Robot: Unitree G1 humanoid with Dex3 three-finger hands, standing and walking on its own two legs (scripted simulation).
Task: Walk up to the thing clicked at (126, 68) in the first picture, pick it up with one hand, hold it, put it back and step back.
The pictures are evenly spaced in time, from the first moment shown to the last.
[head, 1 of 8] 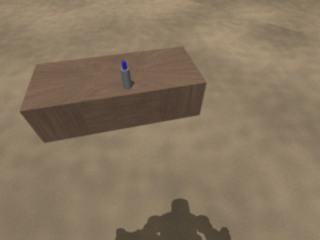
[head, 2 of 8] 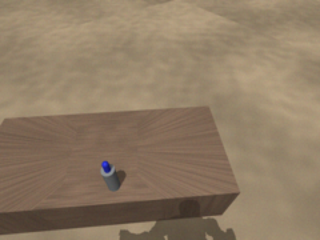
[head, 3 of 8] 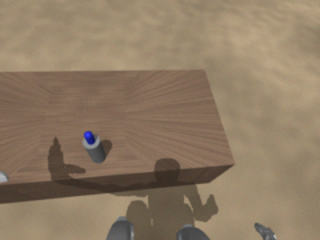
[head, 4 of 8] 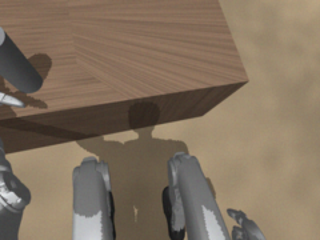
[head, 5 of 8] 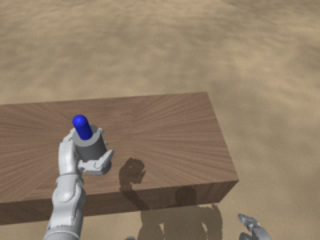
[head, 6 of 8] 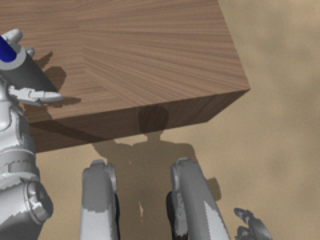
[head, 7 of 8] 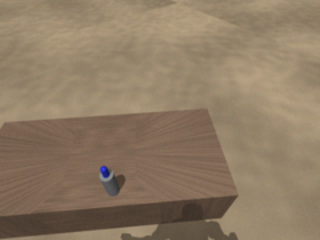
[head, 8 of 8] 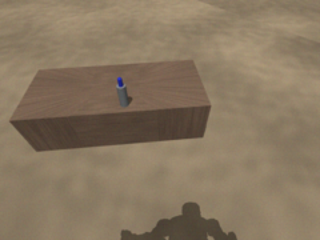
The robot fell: no
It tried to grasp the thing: yes
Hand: left
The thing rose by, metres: 0.35
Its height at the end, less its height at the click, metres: +0.00
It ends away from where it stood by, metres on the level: 0.01
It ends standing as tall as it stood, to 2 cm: yes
